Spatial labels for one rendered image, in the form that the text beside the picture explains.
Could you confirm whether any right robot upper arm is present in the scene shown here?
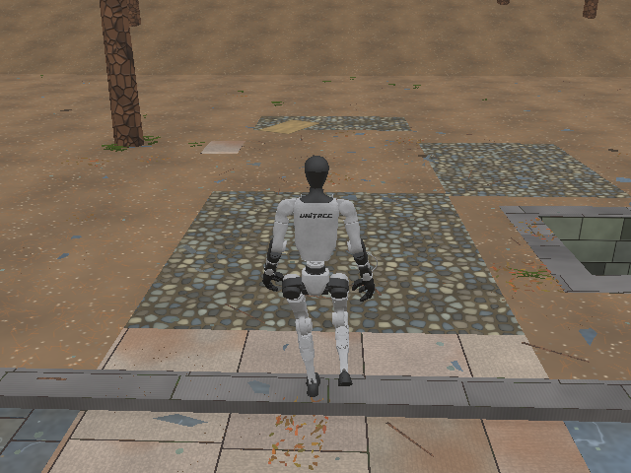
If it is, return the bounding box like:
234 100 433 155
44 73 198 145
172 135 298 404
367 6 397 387
337 199 363 254

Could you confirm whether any robot left forearm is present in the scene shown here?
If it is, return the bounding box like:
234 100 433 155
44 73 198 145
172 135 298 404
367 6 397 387
264 239 282 276

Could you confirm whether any robot left hand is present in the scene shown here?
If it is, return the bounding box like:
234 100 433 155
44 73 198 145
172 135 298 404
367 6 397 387
262 272 284 292

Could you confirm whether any robot right forearm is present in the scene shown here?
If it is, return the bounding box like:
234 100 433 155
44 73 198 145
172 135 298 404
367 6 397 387
353 239 373 281

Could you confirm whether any robot left thigh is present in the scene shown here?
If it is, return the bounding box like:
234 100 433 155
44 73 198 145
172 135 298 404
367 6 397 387
282 274 313 336

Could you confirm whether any left robot upper arm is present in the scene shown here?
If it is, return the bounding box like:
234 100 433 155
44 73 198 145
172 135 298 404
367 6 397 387
271 198 296 253

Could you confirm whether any robot left shin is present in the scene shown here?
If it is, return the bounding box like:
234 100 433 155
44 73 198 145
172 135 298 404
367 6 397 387
295 319 316 384

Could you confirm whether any robot right hand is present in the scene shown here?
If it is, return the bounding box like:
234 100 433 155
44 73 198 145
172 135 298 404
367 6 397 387
352 278 375 302

